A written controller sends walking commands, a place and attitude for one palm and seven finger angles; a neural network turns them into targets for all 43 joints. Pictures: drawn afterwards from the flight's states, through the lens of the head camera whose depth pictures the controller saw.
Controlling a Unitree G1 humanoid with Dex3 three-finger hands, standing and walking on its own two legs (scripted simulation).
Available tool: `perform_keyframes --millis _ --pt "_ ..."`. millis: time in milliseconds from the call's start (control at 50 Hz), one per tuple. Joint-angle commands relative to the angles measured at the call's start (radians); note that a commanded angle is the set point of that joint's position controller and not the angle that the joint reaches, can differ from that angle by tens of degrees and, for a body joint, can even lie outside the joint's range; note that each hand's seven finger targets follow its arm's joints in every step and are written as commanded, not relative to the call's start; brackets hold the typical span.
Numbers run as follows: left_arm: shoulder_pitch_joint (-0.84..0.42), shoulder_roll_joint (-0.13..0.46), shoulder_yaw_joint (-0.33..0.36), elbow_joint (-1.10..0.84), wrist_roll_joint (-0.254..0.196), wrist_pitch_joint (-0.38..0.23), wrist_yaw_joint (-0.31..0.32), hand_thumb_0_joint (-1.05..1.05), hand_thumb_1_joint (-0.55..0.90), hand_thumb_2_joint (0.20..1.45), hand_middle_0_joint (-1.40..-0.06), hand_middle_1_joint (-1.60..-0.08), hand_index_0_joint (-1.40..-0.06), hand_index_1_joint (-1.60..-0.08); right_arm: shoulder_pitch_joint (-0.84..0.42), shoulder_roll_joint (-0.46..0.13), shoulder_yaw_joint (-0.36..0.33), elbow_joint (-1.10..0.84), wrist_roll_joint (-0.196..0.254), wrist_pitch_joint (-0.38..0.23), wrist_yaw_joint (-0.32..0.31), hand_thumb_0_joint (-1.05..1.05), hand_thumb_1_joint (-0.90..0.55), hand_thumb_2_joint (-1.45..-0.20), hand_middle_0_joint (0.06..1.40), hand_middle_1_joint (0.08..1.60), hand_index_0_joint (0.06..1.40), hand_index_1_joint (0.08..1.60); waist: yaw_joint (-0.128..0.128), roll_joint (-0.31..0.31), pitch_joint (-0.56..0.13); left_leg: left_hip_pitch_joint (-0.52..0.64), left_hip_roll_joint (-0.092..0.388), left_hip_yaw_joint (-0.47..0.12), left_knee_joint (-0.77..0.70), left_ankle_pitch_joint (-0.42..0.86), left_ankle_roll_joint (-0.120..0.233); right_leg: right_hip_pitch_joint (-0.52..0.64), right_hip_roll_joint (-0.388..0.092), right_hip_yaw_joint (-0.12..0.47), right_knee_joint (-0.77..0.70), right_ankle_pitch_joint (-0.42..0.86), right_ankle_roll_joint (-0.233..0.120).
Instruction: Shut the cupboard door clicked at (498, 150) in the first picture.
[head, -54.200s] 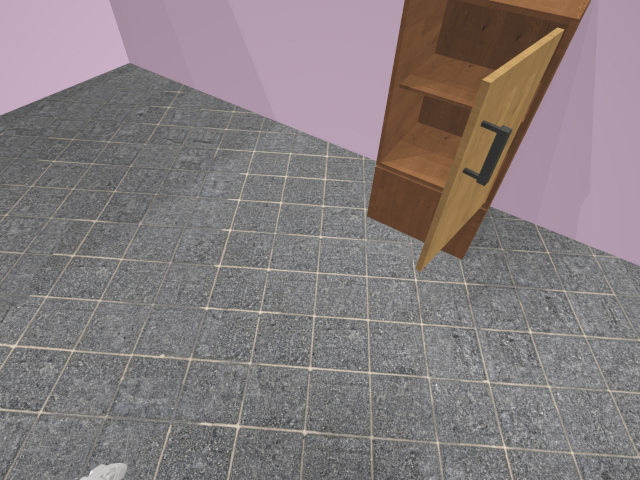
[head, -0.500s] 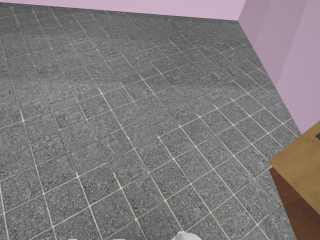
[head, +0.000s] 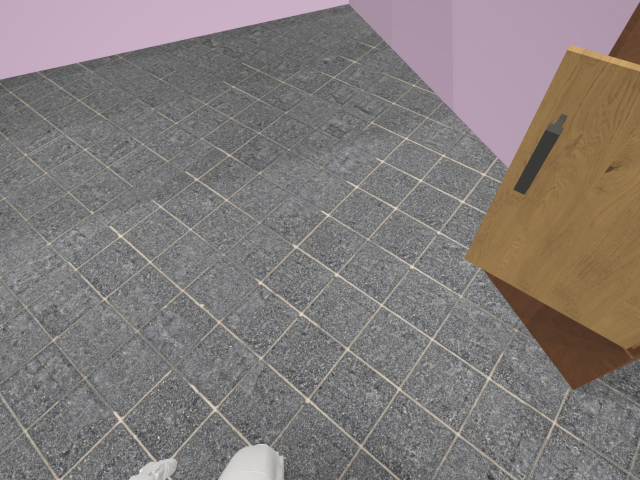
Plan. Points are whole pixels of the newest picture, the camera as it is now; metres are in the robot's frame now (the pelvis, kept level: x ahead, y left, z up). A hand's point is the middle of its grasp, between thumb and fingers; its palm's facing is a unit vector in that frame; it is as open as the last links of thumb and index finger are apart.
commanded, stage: turn to face it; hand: left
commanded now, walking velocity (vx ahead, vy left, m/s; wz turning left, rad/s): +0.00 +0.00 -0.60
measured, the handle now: (540, 155) +0.65 -0.36 -0.03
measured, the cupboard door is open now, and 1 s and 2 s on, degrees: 30 30 30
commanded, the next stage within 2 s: take the last steps up to it in 1.04 s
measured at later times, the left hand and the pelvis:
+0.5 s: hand (173, 454) +0.16 +0.24 -0.17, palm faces -0.25 -0.94 -0.22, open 7.4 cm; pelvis +0.03 +0.04 +0.01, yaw -18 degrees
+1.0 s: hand (258, 441) +0.19 +0.11 -0.16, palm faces -0.47 -0.85 -0.22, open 7.4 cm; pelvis +0.02 -0.01 +0.00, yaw -30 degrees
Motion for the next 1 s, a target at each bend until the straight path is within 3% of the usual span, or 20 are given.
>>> perform_keyframes --millis 0,120,180,200,220,240,260,300,360,520,580,620,640,660,680,700,720,780,900,980 --pt "0.047 0.213 0.053 -0.055 0.002 -0.023 0.009 0.0 0.9 0.9 -0.2 -0.3 -0.2 -0.3 -0.016 -0.06 -0.014 -0.086 -0.002 -0.025 -0.004 0.0 -0.9 -0.9 0.2 0.3 0.2 0.3 0.02 -0.139 -0.146 -0.057 -0.012 -0.033 -0.056 0.04 -0.012 0.149 -0.227 0.245 -0.152 0.454 -0.143" --pt "0.043 0.234 0.066 -0.053 0.011 -0.014 0.007 0.0 0.9 0.9 -0.2 -0.3 -0.2 -0.3 -0.047 -0.052 -0.01 -0.118 0.009 -0.042 -0.013 0.0 -0.9 -0.9 0.2 0.3 0.2 0.3 0.026 -0.174 -0.132 0.063 -0.051 -0.032 -0.326 -0.025 0.004 0.091 -0.234 0.358 -0.11 0.477 -0.164" --pt "-0.011 0.218 0.065 -0.057 0.002 -0.005 0.007 0.0 0.9 0.9 -0.2 -0.3 -0.2 -0.3 0.061 -0.061 -0.009 -0.087 0.015 -0.056 -0.02 0.0 -0.9 -0.9 0.2 0.3 0.2 0.3 -0.03 -0.159 -0.173 0.283 -0.067 -0.029 -0.626 0.175 0.012 0.004 -0.165 0.339 -0.01 0.424 -0.084" --pt "-0.003 0.178 0.056 -0.069 -0.009 0.0 0.005 0.0 0.9 0.9 -0.2 -0.3 -0.2 -0.3 0.094 -0.108 -0.014 -0.078 0.009 -0.07 -0.025 0.0 -0.9 -0.9 0.2 0.3 0.2 0.3 -0.035 -0.036 -0.199 0.423 0.026 -0.099 -0.762 0.242 0.036 -0.097 -0.078 0.268 0.074 0.281 -0.031" --pt "0.04 0.119 0.044 -0.082 -0.019 0.003 -0.005 0.0 0.9 0.9 -0.2 -0.3 -0.2 -0.3 0.108 -0.208 -0.029 -0.084 -0.005 -0.077 -0.027 0.0 -0.9 -0.9 0.2 0.3 0.2 0.3 -0.027 0.256 -0.225 0.548 0.28 -0.344 -0.804 0.421 0.129 -0.283 0.06 0.121 0.272 -0.16 0.033" --pt "0.021 0.137 0.043 -0.084 -0.008 0.003 -0.006 0.0 0.9 0.9 -0.2 -0.3 -0.2 -0.3 0.123 -0.227 -0.031 -0.093 -0.009 -0.066 -0.031 0.0 -0.9 -0.9 0.2 0.3 0.2 0.3 -0.04 0.25 -0.203 0.482 0.397 -0.386 -0.792 0.544 0.224 -0.295 0.032 0.056 0.487 -0.365 0.052" --pt "0.03 0.154 0.051 -0.075 0.004 0.006 -0.011 0.0 0.9 0.9 -0.2 -0.3 -0.2 -0.3 0.089 -0.188 -0.019 -0.105 -0.015 -0.064 -0.032 0.0 -0.9 -0.9 0.2 0.3 0.2 0.3 -0.02 0.152 -0.176 0.402 0.365 -0.32 -0.796 0.528 0.24 -0.272 0.0 0.075 0.597 -0.321 0.059" --pt "0.034 0.162 0.063 -0.05 0.008 0.015 -0.023 0.0 0.9 0.9 -0.2 -0.3 -0.2 -0.3 0.023 -0.142 -0.003 -0.125 -0.015 -0.071 -0.037 0.0 -0.9 -0.9 0.2 0.3 0.2 0.3 0.012 0.165 -0.123 0.362 0.287 -0.202 -0.784 0.599 0.213 -0.299 -0.022 0.054 0.693 -0.241 0.08" --pt "0.029 0.131 0.055 -0.05 0.001 0.022 -0.035 0.0 0.9 0.9 -0.2 -0.3 -0.2 -0.3 0.039 -0.122 0.0 -0.113 -0.014 -0.071 -0.038 0.0 -0.9 -0.9 0.2 0.3 0.2 0.3 0.012 0.153 -0.137 0.441 0.226 -0.054 -0.742 0.692 0.196 -0.318 -0.035 0.015 0.675 -0.17 0.096" --pt "-0.067 0.095 0.039 -0.078 0.002 0.022 -0.043 0.0 0.9 0.9 -0.2 -0.3 -0.2 -0.3 0.114 -0.143 -0.023 -0.058 -0.016 -0.064 -0.024 0.0 -0.9 -0.9 0.2 0.3 0.2 0.3 -0.033 0.187 -0.14 0.47 0.263 0.052 -0.708 0.663 0.206 -0.224 -0.052 -0.075 0.365 -0.164 0.083" --pt "-0.049 0.102 0.033 -0.068 0.002 0.011 -0.038 0.0 0.9 0.9 -0.2 -0.3 -0.2 -0.3 0.099 -0.159 -0.033 -0.048 -0.016 -0.059 -0.015 0.0 -0.9 -0.9 0.2 0.3 0.2 0.3 -0.023 0.206 -0.141 0.428 0.271 0.067 -0.658 0.617 0.188 -0.115 -0.032 -0.103 0.191 -0.131 0.058" --pt "0.041 0.125 0.041 -0.039 0.003 0.003 -0.034 0.0 0.9 0.9 -0.2 -0.3 -0.2 -0.3 0.066 -0.164 -0.035 -0.049 -0.008 -0.056 -0.011 0.0 -0.9 -0.9 0.2 0.3 0.2 0.3 0.035 0.134 -0.155 0.314 0.24 0.117 -0.545 0.489 0.125 0.076 -0.025 -0.108 -0.019 0.08 0.036" --pt "0.121 0.193 0.051 -0.012 0.009 -0.01 -0.026 0.0 0.9 0.9 -0.2 -0.3 -0.2 -0.3 0.068 -0.131 -0.031 -0.056 0.003 -0.056 -0.004 0.0 -0.9 -0.9 0.2 0.3 0.2 0.3 0.07 -0.02 -0.202 0.21 0.173 0.167 -0.381 0.347 0.069 0.231 -0.126 0.017 -0.12 0.254 -0.002" --pt "0.176 0.303 0.072 0.006 0.015 -0.022 -0.009 0.0 0.9 0.9 -0.2 -0.3 -0.2 -0.3 0.022 -0.042 -0.007 -0.103 0.005 -0.055 -0.001 0.0 -0.9 -0.9 0.2 0.3 0.2 0.3 0.103 -0.348 -0.19 -0.069 0.008 0.19 -0.144 -0.215 0.016 0.346 -0.364 0.354 -0.145 0.619 -0.11" --pt "0.206 0.314 0.068 0.019 -0.004 -0.019 0.003 0.0 0.9 0.9 -0.2 -0.3 -0.2 -0.3 0.004 -0.073 -0.006 -0.112 0.004 -0.036 -0.012 0.0 -0.9 -0.9 0.2 0.3 0.2 0.3 0.109 -0.289 -0.19 -0.067 0.002 0.044 0.005 -0.27 0.019 0.243 -0.443 0.383 -0.15 0.716 -0.191" --pt "0.156 0.288 0.063 0.007 -0.002 -0.015 0.011 0.0 0.9 0.9 -0.2 -0.3 -0.2 -0.3 -0.008 -0.054 -0.006 -0.104 0.006 -0.028 -0.014 0.0 -0.9 -0.9 0.2 0.3 0.2 0.3 0.082 -0.224 -0.126 -0.108 0.015 -0.019 0.066 -0.202 0.027 0.201 -0.395 0.315 -0.163 0.607 -0.201" --pt "0.091 0.261 0.063 -0.008 0.002 -0.018 0.019 0.0 0.9 0.9 -0.2 -0.3 -0.2 -0.3 0.016 -0.054 -0.006 -0.084 0.003 -0.029 -0.017 0.0 -0.9 -0.9 0.2 0.3 0.2 0.3 0.052 -0.331 -0.136 -0.15 0.019 -0.033 0.085 -0.159 0.023 0.208 -0.353 0.335 -0.17 0.53 -0.188" --pt "-0.022 0.188 0.036 -0.038 -0.001 -0.021 0.022 0.0 0.9 0.9 -0.2 -0.3 -0.2 -0.3 0.071 -0.066 -0.007 -0.031 -0.002 -0.029 -0.004 0.0 -0.9 -0.9 0.2 0.3 0.2 0.3 -0.006 -0.205 -0.155 -0.047 0.022 -0.031 0.049 0.003 0.01 0.128 -0.256 0.169 -0.164 0.44 -0.139" --pt "0.03 0.189 0.038 -0.012 0.005 -0.027 0.013 0.0 0.9 0.9 -0.2 -0.3 -0.2 -0.3 0.058 -0.037 -0.006 -0.025 -0.003 -0.023 -0.002 0.0 -0.9 -0.9 0.2 0.3 0.2 0.3 0.008 -0.143 -0.12 0.0 -0.02 -0.014 -0.118 0.029 0.008 0.087 -0.239 0.205 -0.208 0.296 -0.151" --pt "0.058 0.183 0.046 0.009 0.012 -0.025 0.015 0.0 0.9 0.9 -0.2 -0.3 -0.2 -0.3 0.016 -0.025 0.0 -0.036 0.003 -0.036 -0.01 0.0 -0.9 -0.9 0.2 0.3 0.2 0.3 0.03 -0.178 -0.11 0.052 -0.037 -0.016 -0.307 -0.033 0.02 0.102 -0.255 0.274 -0.179 0.365 -0.176"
